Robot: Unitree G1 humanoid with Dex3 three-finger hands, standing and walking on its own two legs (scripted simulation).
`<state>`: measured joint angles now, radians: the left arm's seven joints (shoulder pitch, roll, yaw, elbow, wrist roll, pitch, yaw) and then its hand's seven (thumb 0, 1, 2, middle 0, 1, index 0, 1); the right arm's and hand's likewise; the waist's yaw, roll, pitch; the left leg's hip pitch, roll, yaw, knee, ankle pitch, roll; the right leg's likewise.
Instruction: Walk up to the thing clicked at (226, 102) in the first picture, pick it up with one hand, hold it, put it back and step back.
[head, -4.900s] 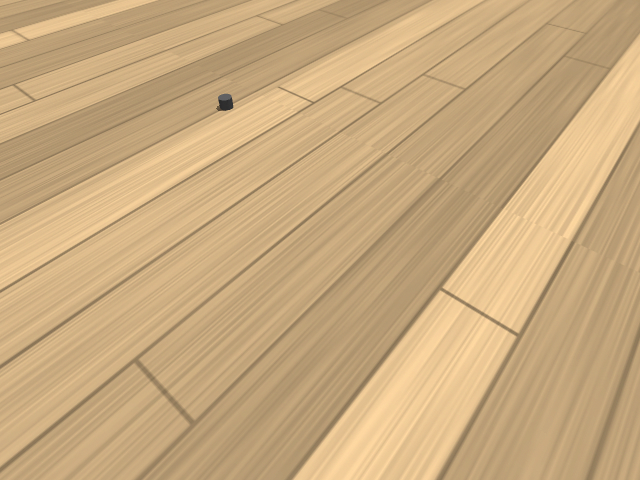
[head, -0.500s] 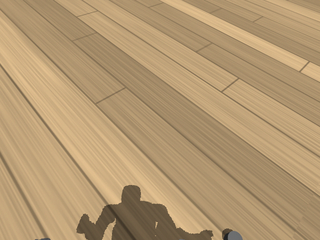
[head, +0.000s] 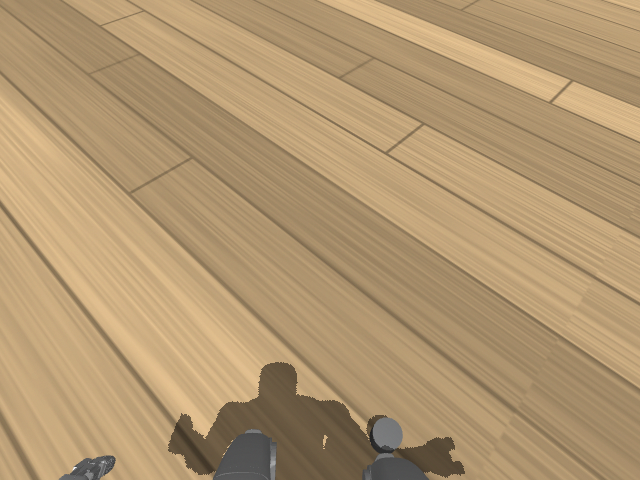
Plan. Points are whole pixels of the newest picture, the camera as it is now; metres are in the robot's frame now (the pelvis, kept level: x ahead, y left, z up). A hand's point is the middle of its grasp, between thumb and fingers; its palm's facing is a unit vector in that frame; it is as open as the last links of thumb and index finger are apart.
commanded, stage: walk up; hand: left
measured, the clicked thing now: (385, 436) +0.31 -0.18 -0.70
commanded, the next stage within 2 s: none
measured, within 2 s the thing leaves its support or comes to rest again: neither
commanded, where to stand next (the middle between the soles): +0.02 -0.44 m, yaw +7 degrees
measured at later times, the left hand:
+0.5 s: hand out of the picture +0.06 +0.07 -0.16, palm faces -0.07 -0.91 -0.40, open 7.4 cm
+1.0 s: hand out of the picture -0.04 -0.13 -0.15, palm faces -0.01 -0.94 -0.35, open 7.4 cm
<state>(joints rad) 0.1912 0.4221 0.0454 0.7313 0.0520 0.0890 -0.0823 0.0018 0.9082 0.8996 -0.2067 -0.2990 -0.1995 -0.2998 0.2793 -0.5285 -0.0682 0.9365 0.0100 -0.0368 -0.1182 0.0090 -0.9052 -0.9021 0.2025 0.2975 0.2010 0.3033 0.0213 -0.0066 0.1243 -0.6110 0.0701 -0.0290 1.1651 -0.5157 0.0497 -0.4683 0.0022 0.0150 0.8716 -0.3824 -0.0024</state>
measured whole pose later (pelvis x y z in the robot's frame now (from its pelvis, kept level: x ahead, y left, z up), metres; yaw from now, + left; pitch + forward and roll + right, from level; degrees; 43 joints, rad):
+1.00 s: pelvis -0.13 -0.43 +0.00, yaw +2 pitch -3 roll +0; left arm 0.21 0.50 0.10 0.75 0.02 0.11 -0.06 0.00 0.91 0.90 -0.21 -0.30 -0.20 -0.30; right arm 0.32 -0.45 -0.06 0.85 -0.04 -0.06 -0.08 0.01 -0.90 -0.90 0.21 0.30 0.21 0.30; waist 0.00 -0.11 0.15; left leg -0.49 0.13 -0.01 0.84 -0.32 0.00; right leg -0.55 -0.03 0.17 1.20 -0.46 0.01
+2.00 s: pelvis -0.12 -0.46 +0.03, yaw +8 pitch -2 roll -1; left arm 0.13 0.37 -0.01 1.04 0.00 -0.04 0.01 0.00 0.91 0.90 -0.21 -0.30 -0.20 -0.30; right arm 0.09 -0.36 -0.02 1.05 0.00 0.01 0.03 0.01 -0.91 -0.90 0.20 0.30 0.20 0.30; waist 0.01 0.01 0.08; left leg -0.28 0.00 0.00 0.62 -0.30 0.01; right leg -0.27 -0.04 0.00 0.58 -0.28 0.04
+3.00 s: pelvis -0.10 -0.47 +0.05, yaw +7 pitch -2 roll +0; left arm 0.07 0.35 0.00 1.15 0.01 -0.02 0.00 0.00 0.91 0.90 -0.21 -0.30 -0.20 -0.30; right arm 0.07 -0.35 -0.03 1.15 -0.01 0.01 0.02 0.01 -0.91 -0.90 0.20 0.30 0.20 0.30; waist -0.01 0.00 0.06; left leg -0.13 0.01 0.01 0.33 -0.18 0.00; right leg -0.14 -0.03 0.01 0.33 -0.17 0.03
